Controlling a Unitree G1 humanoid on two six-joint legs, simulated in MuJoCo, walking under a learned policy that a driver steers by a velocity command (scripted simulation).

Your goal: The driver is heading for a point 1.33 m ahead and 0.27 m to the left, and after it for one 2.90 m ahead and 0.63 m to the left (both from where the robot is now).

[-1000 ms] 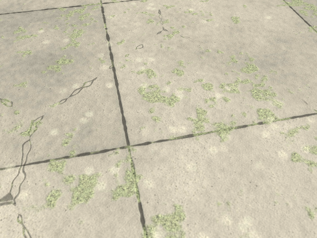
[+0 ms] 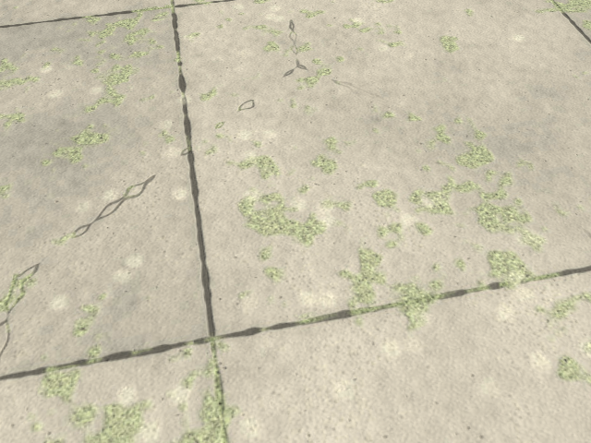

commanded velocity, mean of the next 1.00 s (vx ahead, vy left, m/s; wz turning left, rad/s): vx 0.30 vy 0.00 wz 0.00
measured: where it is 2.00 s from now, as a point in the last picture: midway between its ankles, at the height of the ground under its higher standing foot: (304, 285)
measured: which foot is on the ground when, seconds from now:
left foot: down 0.00-0.30, up 0.32-0.62, down 0.64-1.00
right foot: down 0.00-0.04, up 0.06-0.22, down 0.24-0.64, up 0.66-1.00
